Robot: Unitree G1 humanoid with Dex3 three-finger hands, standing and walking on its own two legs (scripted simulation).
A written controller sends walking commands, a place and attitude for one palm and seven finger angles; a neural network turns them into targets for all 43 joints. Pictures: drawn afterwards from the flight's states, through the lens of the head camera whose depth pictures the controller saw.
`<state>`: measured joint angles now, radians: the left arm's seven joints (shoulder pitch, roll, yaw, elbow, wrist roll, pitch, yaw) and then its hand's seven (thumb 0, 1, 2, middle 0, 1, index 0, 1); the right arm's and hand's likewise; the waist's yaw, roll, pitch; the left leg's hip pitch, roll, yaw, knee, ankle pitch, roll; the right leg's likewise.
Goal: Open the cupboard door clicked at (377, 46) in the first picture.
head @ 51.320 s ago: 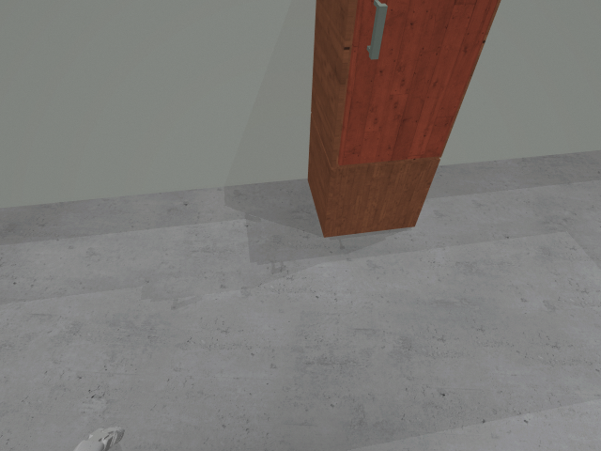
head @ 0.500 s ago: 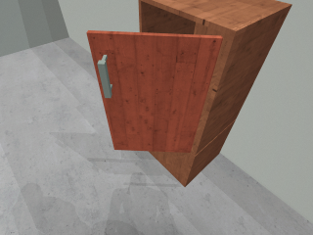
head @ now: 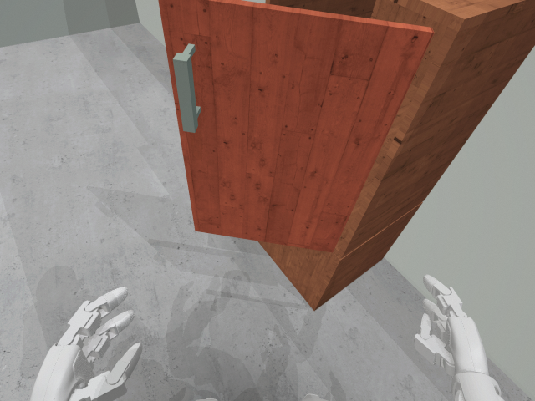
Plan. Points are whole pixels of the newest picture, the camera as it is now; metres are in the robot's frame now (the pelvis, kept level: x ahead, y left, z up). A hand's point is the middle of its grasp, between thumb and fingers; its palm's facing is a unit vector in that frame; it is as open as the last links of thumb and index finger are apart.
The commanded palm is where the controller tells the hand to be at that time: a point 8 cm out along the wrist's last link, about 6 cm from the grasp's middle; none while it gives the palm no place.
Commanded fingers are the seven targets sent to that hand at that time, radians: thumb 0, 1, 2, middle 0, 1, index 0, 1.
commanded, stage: raise the hand with hooked fingers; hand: left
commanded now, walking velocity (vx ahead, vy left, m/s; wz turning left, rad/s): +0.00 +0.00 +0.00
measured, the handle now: (190, 89) +0.54 +0.18 +0.17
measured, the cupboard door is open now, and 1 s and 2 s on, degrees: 46 46 46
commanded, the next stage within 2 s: move the hooked fingers beside the handle in 1.62 s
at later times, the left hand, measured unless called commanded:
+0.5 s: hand (72, 273) +0.23 +0.26 +0.11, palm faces +0.08 -0.99 -0.08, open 12.0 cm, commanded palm +0.20 +0.30 +0.11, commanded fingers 0.00 -0.27 0.40 -0.28 -1.05 -0.28 -1.05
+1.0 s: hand (45, 209) +0.28 +0.29 +0.16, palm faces +0.02 -1.00 -0.07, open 13.9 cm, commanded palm +0.26 +0.34 +0.18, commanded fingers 0.00 -0.50 0.30 -0.30 -1.20 -0.30 -1.20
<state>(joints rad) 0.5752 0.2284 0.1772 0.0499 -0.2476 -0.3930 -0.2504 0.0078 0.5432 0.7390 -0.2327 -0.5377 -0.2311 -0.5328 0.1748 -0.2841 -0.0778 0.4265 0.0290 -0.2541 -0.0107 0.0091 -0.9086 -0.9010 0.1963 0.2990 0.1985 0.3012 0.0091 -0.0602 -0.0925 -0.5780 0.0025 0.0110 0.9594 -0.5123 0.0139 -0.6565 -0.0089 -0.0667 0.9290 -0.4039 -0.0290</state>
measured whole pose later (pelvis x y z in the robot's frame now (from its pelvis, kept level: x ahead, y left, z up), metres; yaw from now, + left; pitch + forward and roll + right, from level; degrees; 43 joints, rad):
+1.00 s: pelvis +0.01 +0.03 +0.04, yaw +1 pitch +2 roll -2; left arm -0.02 0.44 0.40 0.18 -0.33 0.00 -0.46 -0.01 -0.49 0.30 -0.30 -1.19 -0.30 -1.19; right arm 0.26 -0.25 0.09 0.57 0.06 -0.25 -0.10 0.01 -0.90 -0.90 0.20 0.30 0.21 0.30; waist 0.03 0.04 -0.03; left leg -0.30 -0.02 0.00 0.67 -0.39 0.04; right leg -0.36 -0.02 -0.07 0.61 -0.28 0.01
